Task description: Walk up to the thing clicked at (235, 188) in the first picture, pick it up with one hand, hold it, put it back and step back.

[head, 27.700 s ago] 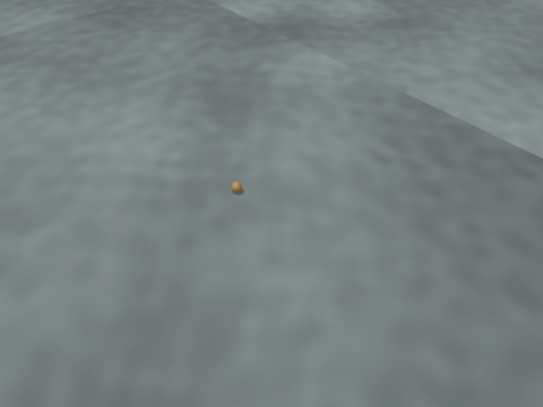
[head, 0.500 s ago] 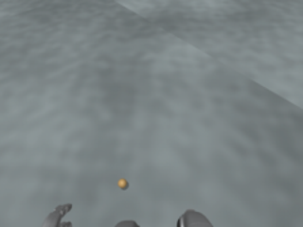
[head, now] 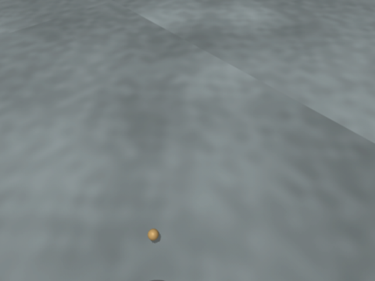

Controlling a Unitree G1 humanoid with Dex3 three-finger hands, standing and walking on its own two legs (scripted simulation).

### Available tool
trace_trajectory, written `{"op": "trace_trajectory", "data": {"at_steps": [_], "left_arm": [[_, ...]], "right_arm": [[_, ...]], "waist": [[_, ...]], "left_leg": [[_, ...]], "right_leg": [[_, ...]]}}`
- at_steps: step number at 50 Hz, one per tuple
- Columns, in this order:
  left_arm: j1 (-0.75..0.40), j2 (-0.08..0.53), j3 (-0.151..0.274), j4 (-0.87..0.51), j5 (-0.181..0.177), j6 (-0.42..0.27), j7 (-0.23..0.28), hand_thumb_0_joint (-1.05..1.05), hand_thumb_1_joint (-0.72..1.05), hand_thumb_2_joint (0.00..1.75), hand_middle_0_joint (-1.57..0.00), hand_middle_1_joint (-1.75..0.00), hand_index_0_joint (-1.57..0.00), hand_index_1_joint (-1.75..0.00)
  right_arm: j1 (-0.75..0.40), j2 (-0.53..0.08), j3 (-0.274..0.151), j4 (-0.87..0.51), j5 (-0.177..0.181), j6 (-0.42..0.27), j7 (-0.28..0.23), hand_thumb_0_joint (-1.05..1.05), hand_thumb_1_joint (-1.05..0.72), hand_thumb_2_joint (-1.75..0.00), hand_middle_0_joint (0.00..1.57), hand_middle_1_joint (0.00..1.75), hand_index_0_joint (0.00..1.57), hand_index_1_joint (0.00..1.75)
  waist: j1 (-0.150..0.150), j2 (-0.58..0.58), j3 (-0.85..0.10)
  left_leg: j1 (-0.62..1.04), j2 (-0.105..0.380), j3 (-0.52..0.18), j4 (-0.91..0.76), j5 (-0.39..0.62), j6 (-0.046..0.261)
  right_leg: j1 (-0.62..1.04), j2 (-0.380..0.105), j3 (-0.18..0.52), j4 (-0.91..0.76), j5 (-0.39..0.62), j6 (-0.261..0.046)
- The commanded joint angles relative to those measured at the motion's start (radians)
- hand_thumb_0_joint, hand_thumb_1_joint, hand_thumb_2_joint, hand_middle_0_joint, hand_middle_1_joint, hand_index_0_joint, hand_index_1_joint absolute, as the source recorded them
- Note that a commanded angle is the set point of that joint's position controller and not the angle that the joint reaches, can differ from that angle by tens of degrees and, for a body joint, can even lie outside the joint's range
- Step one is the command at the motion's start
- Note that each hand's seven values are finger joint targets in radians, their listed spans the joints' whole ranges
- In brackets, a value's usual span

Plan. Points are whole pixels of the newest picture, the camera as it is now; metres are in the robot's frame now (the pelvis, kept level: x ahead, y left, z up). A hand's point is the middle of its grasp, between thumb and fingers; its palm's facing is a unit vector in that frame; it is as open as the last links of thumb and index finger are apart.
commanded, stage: walk up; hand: left
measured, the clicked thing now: (153, 234) +0.42 +0.23 -0.73
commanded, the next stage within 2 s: stand in 0.58 s
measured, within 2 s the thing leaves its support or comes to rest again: neither
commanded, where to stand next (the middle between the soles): +0.06 -0.02 m, yaw +2 degrees
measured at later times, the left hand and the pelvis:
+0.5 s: hand out of the picture +0.11 +0.25 -0.13, palm faces -0.04 -0.94 -0.33, open 7.4 cm; pelvis +0.01 +0.00 +0.02, yaw -1 degrees
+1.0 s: hand out of the picture +0.12 +0.25 -0.13, palm faces -0.05 -0.94 -0.34, open 7.4 cm; pelvis +0.02 +0.00 +0.03, yaw -2 degrees
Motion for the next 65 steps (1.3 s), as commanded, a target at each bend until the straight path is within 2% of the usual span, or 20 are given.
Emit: {"op": "trace_trajectory", "data": {"at_steps": [1,2,3,5,6,8,11,17,23,28,29,30,34,38,43,47,49,55,61,65], "left_arm": [[-0.078,0.214,0.060,-0.077,-0.023,0.005,0.011,0.00,0.90,0.90,-0.20,-0.30,-0.20,-0.30],[-0.052,0.220,0.061,-0.058,-0.015,0.007,0.012,0.00,0.90,0.90,-0.20,-0.30,-0.20,-0.30],[-0.038,0.205,0.060,-0.042,-0.013,0.004,0.009,0.00,0.90,0.90,-0.20,-0.30,-0.20,-0.30],[-0.025,0.202,0.061,-0.010,-0.012,-0.007,0.002,0.00,0.90,0.90,-0.20,-0.30,-0.20,-0.30],[-0.036,0.216,0.062,-0.003,-0.009,-0.010,-0.002,0.00,0.90,0.90,-0.20,-0.30,-0.20,-0.30],[-0.090,0.228,0.060,-0.005,-0.010,-0.009,-0.006,0.00,0.90,0.90,-0.20,-0.30,-0.20,-0.30],[-0.116,0.218,0.051,0.007,-0.014,-0.007,-0.005,0.00,0.90,0.90,-0.20,-0.30,-0.20,-0.30],[-0.149,0.214,0.047,0.041,-0.017,-0.008,-0.003,0.00,0.90,0.90,-0.20,-0.30,-0.20,-0.30],[-0.178,0.203,0.048,0.065,-0.019,-0.002,-0.001,0.00,0.90,0.90,-0.20,-0.30,-0.20,-0.30],[-0.195,0.197,0.046,0.078,-0.018,0.004,-0.001,0.00,0.90,0.90,-0.20,-0.30,-0.20,-0.30],[-0.209,0.194,0.041,0.083,-0.019,-0.007,0.002,0.00,0.90,0.90,-0.20,-0.30,-0.20,-0.30],[-0.209,0.202,0.042,0.087,-0.016,-0.012,0.004,0.00,0.90,0.90,-0.20,-0.30,-0.20,-0.30],[-0.221,0.204,0.043,0.099,-0.015,-0.019,0.009,0.00,0.90,0.90,-0.20,-0.30,-0.20,-0.30],[-0.214,0.195,0.037,0.108,-0.016,-0.023,0.011,0.00,0.90,0.90,-0.20,-0.30,-0.20,-0.30],[-0.217,0.197,0.038,0.117,-0.015,-0.018,0.014,0.00,0.90,0.90,-0.20,-0.30,-0.20,-0.30],[-0.214,0.196,0.038,0.114,-0.015,-0.018,0.012,0.00,0.90,0.90,-0.20,-0.30,-0.20,-0.30],[-0.214,0.195,0.039,0.114,-0.014,-0.019,0.014,0.00,0.90,0.90,-0.20,-0.30,-0.20,-0.30],[-0.198,0.188,0.036,0.112,-0.013,-0.018,0.014,0.00,0.90,0.90,-0.20,-0.30,-0.20,-0.30],[-0.193,0.192,0.033,0.110,-0.011,-0.018,0.019,0.00,0.90,0.90,-0.20,-0.30,-0.20,-0.30],[-0.186,0.193,0.032,0.109,-0.013,-0.020,0.020,0.00,0.90,0.90,-0.20,-0.30,-0.20,-0.30]], "right_arm": [[0.021,-0.283,-0.067,-0.043,0.009,-0.045,-0.025,0.00,-0.90,-0.90,0.20,0.30,0.20,0.30],[-0.033,-0.279,-0.062,-0.050,0.004,-0.045,-0.021,0.00,-0.90,-0.90,0.20,0.30,0.20,0.30],[-0.073,-0.261,-0.053,-0.054,0.002,-0.042,-0.021,0.00,-0.90,-0.90,0.20,0.30,0.20,0.30],[-0.092,-0.230,-0.034,-0.046,0.008,-0.039,-0.019,0.00,-0.90,-0.90,0.20,0.30,0.20,0.30],[-0.092,-0.215,-0.029,-0.039,0.012,-0.036,-0.019,0.00,-0.90,-0.90,0.20,0.30,0.20,0.30],[-0.090,-0.194,-0.020,-0.025,0.014,-0.032,-0.018,0.00,-0.90,-0.90,0.20,0.30,0.20,0.30],[-0.103,-0.196,-0.018,-0.001,0.013,-0.033,-0.017,0.00,-0.90,-0.90,0.20,0.30,0.20,0.30],[-0.101,-0.184,-0.012,0.038,0.018,-0.039,-0.021,0.00,-0.90,-0.90,0.20,0.30,0.20,0.30],[-0.105,-0.183,-0.010,0.065,0.015,-0.037,-0.024,0.00,-0.90,-0.90,0.20,0.30,0.20,0.30],[-0.121,-0.183,-0.008,0.078,0.011,-0.035,-0.027,0.00,-0.90,-0.90,0.20,0.30,0.20,0.30],[-0.153,-0.171,-0.004,0.084,0.008,-0.027,-0.023,0.00,-0.90,-0.90,0.20,0.30,0.20,0.30],[-0.153,-0.157,-0.002,0.085,0.009,-0.023,-0.020,0.00,-0.90,-0.90,0.20,0.30,0.20,0.30],[-0.143,-0.169,-0.006,0.103,0.011,-0.018,-0.017,0.00,-0.90,-0.90,0.20,0.30,0.20,0.30],[-0.155,-0.169,-0.004,0.111,0.010,-0.014,-0.013,0.00,-0.90,-0.90,0.20,0.30,0.20,0.30],[-0.163,-0.163,-0.003,0.120,0.009,-0.009,-0.013,0.00,-0.90,-0.90,0.20,0.30,0.20,0.30],[-0.152,-0.163,-0.003,0.126,0.007,-0.012,-0.011,0.00,-0.90,-0.90,0.20,0.30,0.20,0.30],[-0.158,-0.161,-0.004,0.123,0.007,-0.014,-0.012,0.00,-0.90,-0.90,0.20,0.30,0.20,0.30],[-0.157,-0.164,-0.005,0.125,0.009,-0.013,-0.014,0.00,-0.90,-0.90,0.20,0.30,0.20,0.30],[-0.157,-0.165,-0.006,0.123,0.010,-0.003,-0.014,0.00,-0.90,-0.90,0.20,0.30,0.20,0.30],[-0.151,-0.163,-0.005,0.124,0.010,-0.006,-0.014,0.00,-0.90,-0.90,0.20,0.30,0.20,0.30]], "waist": [[-0.024,0.057,-0.110],[-0.003,0.055,-0.096],[0.016,0.067,-0.084],[0.023,0.105,-0.080],[0.013,0.095,-0.080],[-0.010,0.055,-0.045],[-0.010,0.042,-0.057],[-0.014,-0.016,-0.123],[-0.014,-0.021,-0.156],[-0.013,-0.013,-0.130],[-0.014,0.021,-0.113],[-0.016,-0.005,-0.112],[-0.023,-0.020,-0.162],[-0.022,-0.018,-0.154],[-0.020,-0.017,-0.122],[-0.021,0.006,-0.132],[-0.021,-0.007,-0.143],[-0.019,0.001,-0.160],[-0.024,-0.002,-0.152],[-0.024,0.001,-0.171]], "left_leg": [[0.097,0.313,-0.390,-0.297,-0.060,0.193],[0.049,0.315,-0.380,-0.296,-0.076,0.205],[0.024,0.277,-0.319,-0.285,-0.060,0.180],[-0.007,0.186,-0.199,-0.238,0.010,0.092],[-0.016,0.148,-0.160,-0.218,0.000,0.060],[0.001,0.093,-0.109,-0.218,-0.086,0.031],[0.078,0.099,-0.106,-0.229,-0.047,0.030],[0.151,0.105,-0.070,-0.231,0.203,0.022],[0.187,0.117,-0.061,-0.255,0.275,0.021],[0.183,0.117,-0.055,-0.277,0.261,0.020],[0.178,0.123,-0.068,-0.294,0.259,0.009],[0.183,0.123,-0.072,-0.300,0.245,0.005],[0.208,0.127,-0.068,-0.308,0.284,0.004],[0.225,0.127,-0.065,-0.312,0.276,0.004],[0.195,0.121,-0.070,-0.345,0.174,0.003],[0.205,0.123,-0.071,-0.351,0.187,0.005],[0.214,0.129,-0.073,-0.339,0.258,0.004],[0.246,0.134,-0.068,-0.329,0.300,0.007],[0.231,0.127,-0.062,-0.325,0.266,0.010],[0.248,0.133,-0.060,-0.314,0.348,0.010]], "right_leg": [[-0.119,-0.008,0.023,0.033,-0.065,-0.026],[-0.067,-0.022,0.029,0.036,-0.106,-0.031],[-0.040,-0.029,0.036,-0.025,-0.074,-0.040],[0.033,-0.041,0.064,-0.167,0.070,-0.051],[0.048,-0.053,0.096,-0.211,0.101,-0.060],[-0.003,-0.080,0.131,-0.249,0.080,-0.072],[-0.029,-0.083,0.125,-0.295,0.085,-0.065],[0.059,-0.094,0.107,-0.321,0.285,-0.049],[0.102,-0.093,0.091,-0.334,0.328,-0.040],[0.094,-0.091,0.088,-0.354,0.318,-0.038],[0.096,-0.103,0.105,-0.371,0.330,-0.028],[0.093,-0.103,0.101,-0.380,0.318,-0.025],[0.146,-0.106,0.093,-0.378,0.383,-0.022],[0.133,-0.109,0.092,-0.398,0.379,-0.015],[0.114,-0.102,0.090,-0.418,0.264,-0.013],[0.113,-0.105,0.090,-0.417,0.275,-0.017],[0.123,-0.106,0.085,-0.402,0.330,-0.018],[0.118,-0.107,0.083,-0.399,0.359,-0.015],[0.122,-0.111,0.082,-0.412,0.352,-0.011],[0.146,-0.117,0.081,-0.393,0.435,-0.014]]}}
